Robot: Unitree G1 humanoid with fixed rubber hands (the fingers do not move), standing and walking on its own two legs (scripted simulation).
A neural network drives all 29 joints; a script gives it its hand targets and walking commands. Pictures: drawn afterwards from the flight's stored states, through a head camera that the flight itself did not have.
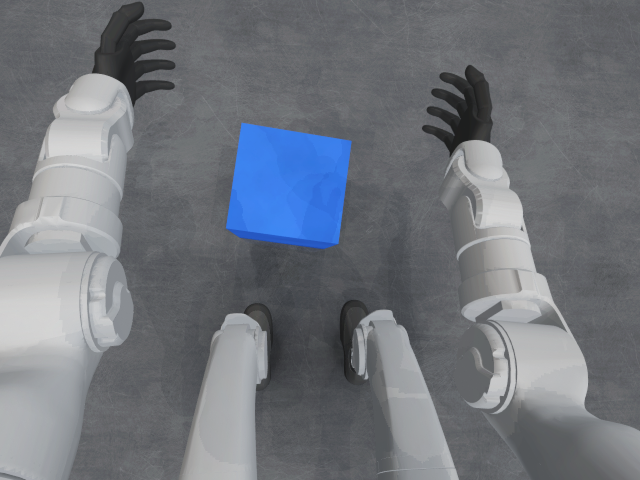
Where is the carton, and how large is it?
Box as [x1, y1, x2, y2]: [226, 123, 351, 248]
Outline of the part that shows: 242,123 226,228 239,237 318,248 324,248 336,244 338,242 351,141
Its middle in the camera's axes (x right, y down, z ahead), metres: -0.07 -0.10 +0.85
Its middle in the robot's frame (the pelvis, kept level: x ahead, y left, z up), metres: +0.49 +0.02 -0.51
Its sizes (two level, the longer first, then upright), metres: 0.210 0.200 0.250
